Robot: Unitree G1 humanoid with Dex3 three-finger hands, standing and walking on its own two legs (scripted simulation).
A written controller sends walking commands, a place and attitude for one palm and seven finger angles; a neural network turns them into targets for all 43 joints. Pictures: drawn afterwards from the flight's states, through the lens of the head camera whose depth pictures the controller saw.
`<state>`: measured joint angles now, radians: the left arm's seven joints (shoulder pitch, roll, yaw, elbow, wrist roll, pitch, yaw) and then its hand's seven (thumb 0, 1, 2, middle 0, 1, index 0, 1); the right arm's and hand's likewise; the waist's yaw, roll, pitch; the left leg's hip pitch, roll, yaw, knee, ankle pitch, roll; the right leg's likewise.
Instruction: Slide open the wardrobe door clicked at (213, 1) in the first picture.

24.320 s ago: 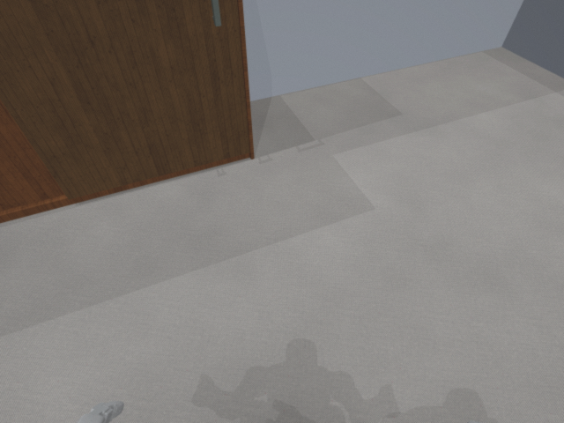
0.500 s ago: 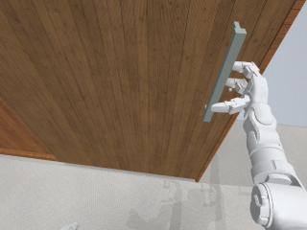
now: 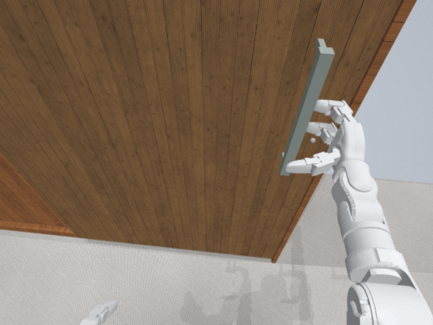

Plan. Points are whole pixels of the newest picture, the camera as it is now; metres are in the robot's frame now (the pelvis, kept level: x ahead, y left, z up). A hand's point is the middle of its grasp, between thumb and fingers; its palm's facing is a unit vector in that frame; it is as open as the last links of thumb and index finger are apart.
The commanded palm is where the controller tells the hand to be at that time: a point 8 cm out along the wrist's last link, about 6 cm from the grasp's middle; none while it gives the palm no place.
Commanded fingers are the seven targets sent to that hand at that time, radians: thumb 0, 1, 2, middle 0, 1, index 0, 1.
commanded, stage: slide the fingers in behind the handle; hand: right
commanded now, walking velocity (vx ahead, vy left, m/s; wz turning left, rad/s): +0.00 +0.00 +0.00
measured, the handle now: (299, 118) +0.50 -0.11 +0.13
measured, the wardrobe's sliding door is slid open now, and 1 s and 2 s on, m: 0.00 0.00 0.00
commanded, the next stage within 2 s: grip the handle and tug to test in 1.32 s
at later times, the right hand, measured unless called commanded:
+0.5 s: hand (296, 136) +0.44 -0.09 +0.14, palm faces -0.02 +1.00 +0.01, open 14.1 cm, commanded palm +0.41 -0.15 +0.14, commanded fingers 0.00 0.50 -0.30 0.30 1.20 0.30 1.20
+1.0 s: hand (292, 137) +0.44 -0.09 +0.13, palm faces +0.01 +1.00 +0.01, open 14.3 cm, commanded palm +0.41 -0.14 +0.14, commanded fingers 0.00 0.50 -0.30 0.30 1.20 0.30 1.20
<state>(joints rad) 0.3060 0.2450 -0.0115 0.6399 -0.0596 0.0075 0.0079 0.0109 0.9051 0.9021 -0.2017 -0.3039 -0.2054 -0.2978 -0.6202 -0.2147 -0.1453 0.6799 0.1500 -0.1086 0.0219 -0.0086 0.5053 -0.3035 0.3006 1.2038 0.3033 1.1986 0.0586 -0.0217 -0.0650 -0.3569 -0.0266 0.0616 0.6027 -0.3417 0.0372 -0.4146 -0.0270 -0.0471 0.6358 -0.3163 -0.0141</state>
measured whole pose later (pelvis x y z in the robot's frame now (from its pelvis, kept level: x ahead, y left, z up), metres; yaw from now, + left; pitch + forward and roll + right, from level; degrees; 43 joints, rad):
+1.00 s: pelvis +0.01 +0.01 +0.00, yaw +0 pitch +6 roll +0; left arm 0.31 0.24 0.00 0.64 -0.04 0.01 -0.01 0.01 0.91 0.90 -0.20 -0.30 -0.20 -0.30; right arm -0.59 -0.15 -0.10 0.60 0.14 -0.06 -0.07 -0.01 0.50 -0.30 0.24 1.18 0.24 1.17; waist 0.06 -0.02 -0.07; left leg -0.34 -0.03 0.05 0.59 -0.35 0.04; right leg -0.39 -0.03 -0.05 0.61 -0.32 -0.01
